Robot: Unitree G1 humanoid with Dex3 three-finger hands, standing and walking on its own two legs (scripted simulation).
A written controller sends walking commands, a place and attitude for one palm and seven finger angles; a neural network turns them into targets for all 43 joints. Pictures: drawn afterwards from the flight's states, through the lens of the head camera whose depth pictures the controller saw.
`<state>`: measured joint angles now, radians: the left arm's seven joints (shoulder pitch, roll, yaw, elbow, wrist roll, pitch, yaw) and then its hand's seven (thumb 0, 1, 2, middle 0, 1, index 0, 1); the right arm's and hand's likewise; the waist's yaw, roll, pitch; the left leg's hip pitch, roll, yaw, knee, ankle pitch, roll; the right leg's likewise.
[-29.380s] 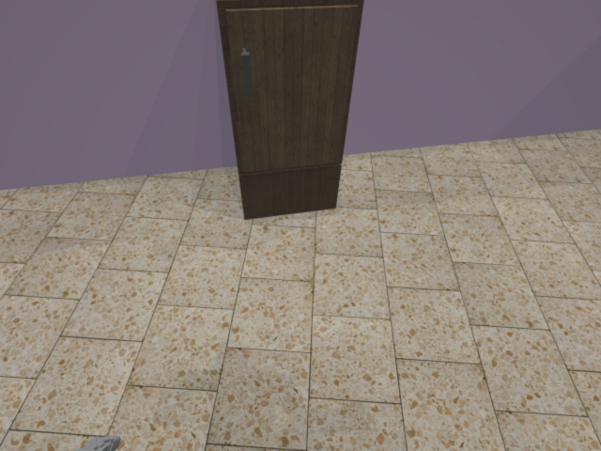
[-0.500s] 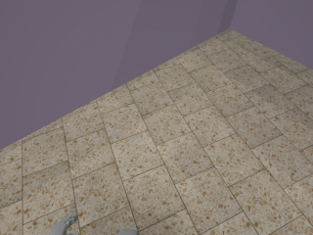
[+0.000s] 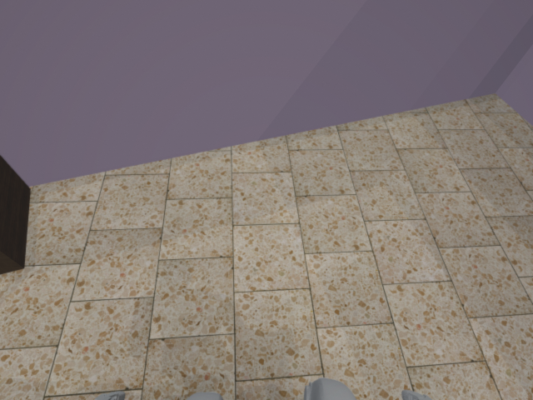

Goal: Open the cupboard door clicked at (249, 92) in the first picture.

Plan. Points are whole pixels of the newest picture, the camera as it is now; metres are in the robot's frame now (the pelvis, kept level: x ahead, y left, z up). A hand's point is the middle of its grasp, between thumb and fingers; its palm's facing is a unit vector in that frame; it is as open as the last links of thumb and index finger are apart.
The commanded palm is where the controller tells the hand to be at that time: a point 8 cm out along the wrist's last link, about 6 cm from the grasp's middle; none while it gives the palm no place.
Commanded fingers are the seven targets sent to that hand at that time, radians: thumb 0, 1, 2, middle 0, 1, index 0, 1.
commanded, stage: turn to face it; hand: left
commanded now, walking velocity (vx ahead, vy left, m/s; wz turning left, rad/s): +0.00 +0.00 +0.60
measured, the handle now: out of the picture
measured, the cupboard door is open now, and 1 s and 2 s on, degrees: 45 45 45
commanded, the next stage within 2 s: take the last steps up to it in 1.80 s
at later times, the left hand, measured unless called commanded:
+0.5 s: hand out of the picture +0.01 +0.16 -0.16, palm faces +0.31 -0.93 -0.21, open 7.4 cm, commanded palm none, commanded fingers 0.00 0.90 0.90 -0.20 -0.30 -0.20 -0.30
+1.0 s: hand out of the picture +0.02 +0.19 -0.15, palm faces +0.53 -0.79 -0.30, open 7.4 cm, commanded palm none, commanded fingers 0.00 0.90 0.90 -0.20 -0.30 -0.20 -0.30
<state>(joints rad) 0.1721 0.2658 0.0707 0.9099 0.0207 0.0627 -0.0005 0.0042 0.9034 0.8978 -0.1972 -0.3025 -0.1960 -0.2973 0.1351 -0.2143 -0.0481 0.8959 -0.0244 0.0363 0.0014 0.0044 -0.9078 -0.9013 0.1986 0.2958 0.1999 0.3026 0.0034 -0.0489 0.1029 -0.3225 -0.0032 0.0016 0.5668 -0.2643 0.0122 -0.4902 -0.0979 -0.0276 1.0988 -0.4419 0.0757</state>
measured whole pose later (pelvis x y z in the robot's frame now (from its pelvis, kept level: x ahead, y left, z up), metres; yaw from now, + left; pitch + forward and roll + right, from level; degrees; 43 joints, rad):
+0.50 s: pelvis +0.01 -0.04 +0.00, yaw +18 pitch +0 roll +1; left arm 0.23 0.20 0.03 0.88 0.03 0.01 0.01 0.00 0.90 0.90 -0.20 -0.30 -0.20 -0.30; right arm 0.10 -0.25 -0.08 0.93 -0.01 0.08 0.03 0.01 -0.91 -0.90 0.19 0.30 0.20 0.30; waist 0.00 -0.04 0.13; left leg -0.40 0.02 0.07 0.81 -0.44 -0.06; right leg -0.20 -0.14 -0.22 0.55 -0.34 0.02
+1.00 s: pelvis +0.03 -0.07 -0.01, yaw +34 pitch +1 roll +0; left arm 0.12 0.25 0.06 0.85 0.02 0.01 0.01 0.00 0.90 0.90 -0.20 -0.30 -0.20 -0.30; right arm 0.19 -0.23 -0.07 0.93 -0.02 0.07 0.01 0.01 -0.90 -0.90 0.20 0.30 0.20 0.30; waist -0.02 0.03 0.08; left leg -0.40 -0.05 -0.13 0.67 -0.34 -0.02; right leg -0.29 -0.03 -0.02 0.57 -0.32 0.03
